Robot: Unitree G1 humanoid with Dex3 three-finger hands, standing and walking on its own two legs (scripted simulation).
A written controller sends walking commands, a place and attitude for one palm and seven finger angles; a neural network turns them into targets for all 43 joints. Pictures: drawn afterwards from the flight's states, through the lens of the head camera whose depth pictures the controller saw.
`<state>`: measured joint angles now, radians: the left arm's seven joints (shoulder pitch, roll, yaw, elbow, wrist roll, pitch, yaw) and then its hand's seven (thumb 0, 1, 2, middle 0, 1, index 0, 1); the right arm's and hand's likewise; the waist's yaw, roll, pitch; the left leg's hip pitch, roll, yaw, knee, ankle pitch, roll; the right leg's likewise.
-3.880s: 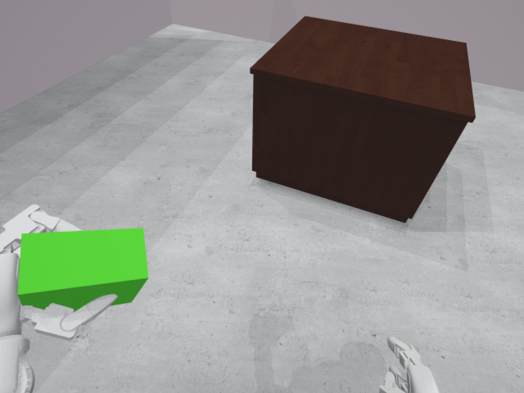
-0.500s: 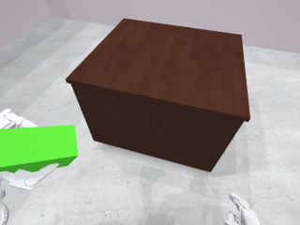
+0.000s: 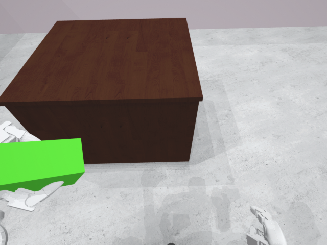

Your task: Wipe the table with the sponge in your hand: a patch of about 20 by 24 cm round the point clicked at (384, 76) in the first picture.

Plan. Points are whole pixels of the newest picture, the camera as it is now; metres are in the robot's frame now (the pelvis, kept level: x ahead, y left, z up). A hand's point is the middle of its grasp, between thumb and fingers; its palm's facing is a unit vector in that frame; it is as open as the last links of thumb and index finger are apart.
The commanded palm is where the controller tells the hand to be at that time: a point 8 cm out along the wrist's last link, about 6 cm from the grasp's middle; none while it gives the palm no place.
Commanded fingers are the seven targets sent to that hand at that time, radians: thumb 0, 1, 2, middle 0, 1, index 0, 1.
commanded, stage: turn to face it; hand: left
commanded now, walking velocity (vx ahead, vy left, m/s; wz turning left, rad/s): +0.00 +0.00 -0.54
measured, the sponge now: (54, 166) +0.22 +0.21 +0.16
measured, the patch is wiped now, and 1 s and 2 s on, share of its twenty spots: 0.00 0.00 0.00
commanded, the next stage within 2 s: take the last steps up to it in 0.44 s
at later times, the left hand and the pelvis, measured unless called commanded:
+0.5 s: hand (128, 174) +0.21 +0.08 +0.17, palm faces +0.11 -0.85 -0.51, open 9.8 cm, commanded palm +0.15 +0.15 +0.18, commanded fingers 0.00 0.10 1.30 -1.20 -1.60 -1.20 -1.60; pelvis -0.07 -0.08 -0.01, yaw -15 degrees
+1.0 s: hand (123, 196) +0.17 +0.08 +0.17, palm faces +0.25 -0.84 -0.47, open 9.8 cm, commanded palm +0.14 +0.12 +0.18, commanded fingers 0.00 0.10 1.30 -1.20 -1.60 -1.20 -1.60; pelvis -0.08 -0.11 -0.01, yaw -14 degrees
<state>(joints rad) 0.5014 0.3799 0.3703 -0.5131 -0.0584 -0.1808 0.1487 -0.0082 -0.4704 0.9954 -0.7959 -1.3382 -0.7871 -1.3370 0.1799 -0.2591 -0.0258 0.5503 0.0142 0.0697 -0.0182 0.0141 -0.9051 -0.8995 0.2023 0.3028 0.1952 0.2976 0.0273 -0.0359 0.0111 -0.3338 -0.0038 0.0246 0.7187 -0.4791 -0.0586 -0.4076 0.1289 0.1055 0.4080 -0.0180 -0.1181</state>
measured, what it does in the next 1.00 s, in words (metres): steps to the right: left foot, then right foot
